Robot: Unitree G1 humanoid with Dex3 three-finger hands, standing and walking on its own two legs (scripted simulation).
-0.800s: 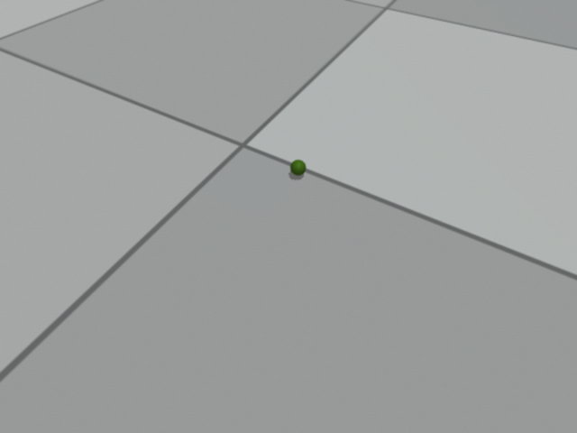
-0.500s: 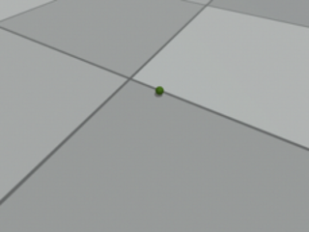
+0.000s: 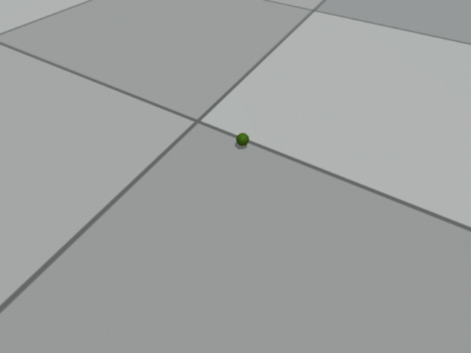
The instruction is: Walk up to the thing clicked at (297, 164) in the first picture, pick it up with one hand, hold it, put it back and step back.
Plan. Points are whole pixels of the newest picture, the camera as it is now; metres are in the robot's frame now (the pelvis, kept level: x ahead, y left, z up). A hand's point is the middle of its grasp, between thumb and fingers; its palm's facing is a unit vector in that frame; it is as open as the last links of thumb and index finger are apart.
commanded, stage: stand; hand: left
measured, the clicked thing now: (242, 139) +1.40 -0.09 -0.74
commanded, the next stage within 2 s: walk up in 0.32 s
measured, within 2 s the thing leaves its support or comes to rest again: neither
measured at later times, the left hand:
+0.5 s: hand out of the picture +0.10 +0.26 -0.15, palm faces -0.10 -0.93 -0.36, open 7.4 cm
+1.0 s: hand (157, 294) +0.26 +0.16 -0.16, palm faces -0.16 -0.93 -0.34, open 7.4 cm
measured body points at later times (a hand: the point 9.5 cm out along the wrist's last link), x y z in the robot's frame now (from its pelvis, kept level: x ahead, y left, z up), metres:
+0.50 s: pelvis +0.02 -0.02 -0.01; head +0.03 -0.03 +0.44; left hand +0.11 +0.30 -0.12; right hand +0.06 -0.35 -0.12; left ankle +0.00 +0.12 -0.75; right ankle +0.04 -0.15 -0.71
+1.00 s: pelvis +0.20 -0.10 -0.01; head +0.21 -0.10 +0.44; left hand +0.27 +0.21 -0.13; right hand +0.24 -0.43 -0.12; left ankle +0.35 +0.02 -0.73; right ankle +0.12 -0.20 -0.75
